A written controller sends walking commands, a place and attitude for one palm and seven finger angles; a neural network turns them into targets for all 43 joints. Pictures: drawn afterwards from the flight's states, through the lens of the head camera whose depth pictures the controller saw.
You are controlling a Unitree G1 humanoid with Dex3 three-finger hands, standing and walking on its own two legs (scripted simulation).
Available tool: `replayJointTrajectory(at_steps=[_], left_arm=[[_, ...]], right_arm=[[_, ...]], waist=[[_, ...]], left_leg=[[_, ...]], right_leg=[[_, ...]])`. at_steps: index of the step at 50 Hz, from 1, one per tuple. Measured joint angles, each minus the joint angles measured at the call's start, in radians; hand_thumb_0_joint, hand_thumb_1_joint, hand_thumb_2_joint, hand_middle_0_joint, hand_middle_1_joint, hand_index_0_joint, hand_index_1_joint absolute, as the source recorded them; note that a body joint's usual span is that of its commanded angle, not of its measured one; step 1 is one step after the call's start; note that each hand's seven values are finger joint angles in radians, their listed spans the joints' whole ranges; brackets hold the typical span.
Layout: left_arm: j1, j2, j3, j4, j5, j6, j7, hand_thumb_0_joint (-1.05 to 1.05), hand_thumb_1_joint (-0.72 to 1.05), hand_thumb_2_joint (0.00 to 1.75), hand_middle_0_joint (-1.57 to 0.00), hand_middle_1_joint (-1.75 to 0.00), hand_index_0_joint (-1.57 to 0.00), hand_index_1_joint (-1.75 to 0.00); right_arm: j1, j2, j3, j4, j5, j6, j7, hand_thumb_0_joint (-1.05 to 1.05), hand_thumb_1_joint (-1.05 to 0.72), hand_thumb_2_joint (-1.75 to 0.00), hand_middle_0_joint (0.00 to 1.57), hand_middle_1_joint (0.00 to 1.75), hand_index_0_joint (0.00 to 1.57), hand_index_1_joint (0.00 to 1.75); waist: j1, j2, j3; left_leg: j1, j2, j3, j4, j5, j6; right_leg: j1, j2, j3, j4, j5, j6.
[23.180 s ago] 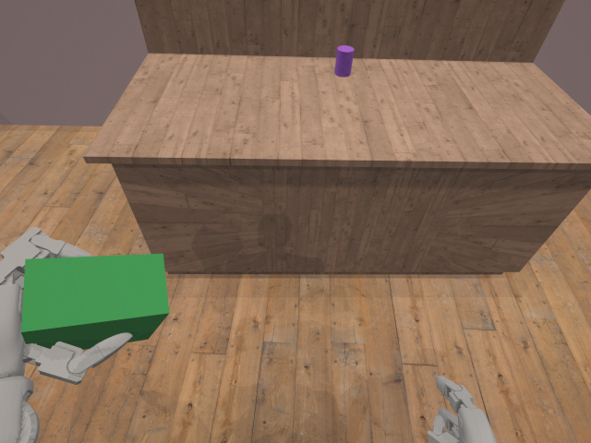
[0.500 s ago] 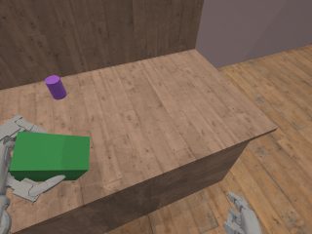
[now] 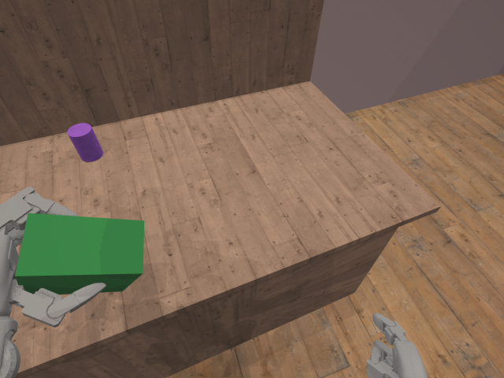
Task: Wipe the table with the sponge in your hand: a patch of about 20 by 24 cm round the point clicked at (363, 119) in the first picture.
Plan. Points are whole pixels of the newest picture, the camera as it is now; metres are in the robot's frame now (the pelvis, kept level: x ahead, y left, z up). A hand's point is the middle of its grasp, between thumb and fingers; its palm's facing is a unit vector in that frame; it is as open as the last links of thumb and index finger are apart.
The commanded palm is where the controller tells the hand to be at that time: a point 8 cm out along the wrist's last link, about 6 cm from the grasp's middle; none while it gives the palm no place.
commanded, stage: shuffle to correct the standing spot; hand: left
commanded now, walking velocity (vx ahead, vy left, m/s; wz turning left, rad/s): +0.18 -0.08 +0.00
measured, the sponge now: (99, 258) +0.23 +0.20 +0.14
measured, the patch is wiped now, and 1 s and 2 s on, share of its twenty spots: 0.00 0.00 0.00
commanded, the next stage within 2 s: none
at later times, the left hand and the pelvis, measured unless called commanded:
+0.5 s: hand (34, 262) +0.21 +0.26 +0.16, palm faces +0.33 -0.85 -0.41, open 10.3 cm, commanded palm +0.15 +0.30 +0.18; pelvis +0.00 +0.02 +0.00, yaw +0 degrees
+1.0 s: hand (40, 256) +0.22 +0.26 +0.16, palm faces +0.31 -0.85 -0.42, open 10.3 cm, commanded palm +0.16 +0.30 +0.18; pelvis +0.00 +0.02 +0.00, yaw +0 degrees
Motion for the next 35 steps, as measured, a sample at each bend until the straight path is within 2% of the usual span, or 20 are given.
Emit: replayJointTrajectory(at_steps=[7, 16, 25, 35], left_arm=[[0.024, 0.003, 0.010, 0.014, -0.006, 0.000, -0.007, -0.02, -0.52, 1.03, -0.71, -1.32, -0.74, -1.32], [-0.001, -0.014, -0.010, 0.013, 0.006, 0.006, -0.004, -0.02, -0.52, 1.03, -0.71, -1.32, -0.74, -1.32], [0.014, 0.011, 0.011, 0.003, -0.006, -0.002, -0.012, -0.02, -0.52, 1.03, -0.71, -1.32, -0.74, -1.32], [0.005, -0.018, -0.009, 0.032, 0.006, 0.015, -0.007, -0.02, -0.52, 1.03, -0.71, -1.32, -0.74, -1.32]], right_arm=[[0.005, 0.002, 0.002, -0.005, 0.005, 0.011, 0.006, 0.01, -0.91, -0.90, 0.20, 0.30, 0.20, 0.30], [0.000, -0.001, 0.003, 0.004, -0.001, 0.002, -0.001, 0.01, -0.91, -0.90, 0.20, 0.30, 0.20, 0.30], [-0.006, 0.010, 0.006, -0.014, 0.001, 0.002, 0.004, 0.01, -0.91, -0.90, 0.20, 0.30, 0.20, 0.30], [0.020, 0.007, 0.013, 0.003, -0.004, -0.003, -0.005, 0.01, -0.91, -0.90, 0.20, 0.30, 0.20, 0.30]], waist=[[-0.004, 0.010, -0.014], [0.013, -0.005, 0.002], [0.000, 0.004, -0.009], [0.017, -0.003, -0.011]], left_leg=[[-0.005, 0.000, -0.001, 0.012, -0.011, 0.016], [0.011, -0.017, 0.004, -0.011, 0.006, -0.003], [0.000, -0.023, 0.003, 0.000, 0.006, 0.004], [-0.008, -0.026, 0.004, -0.016, 0.017, 0.009]], right_leg=[[0.004, 0.001, 0.000, -0.006, 0.000, 0.001], [0.002, -0.018, 0.003, 0.012, -0.008, 0.015], [-0.006, -0.025, 0.002, 0.018, -0.004, 0.017], [-0.013, -0.027, 0.004, 0.000, 0.008, 0.024]])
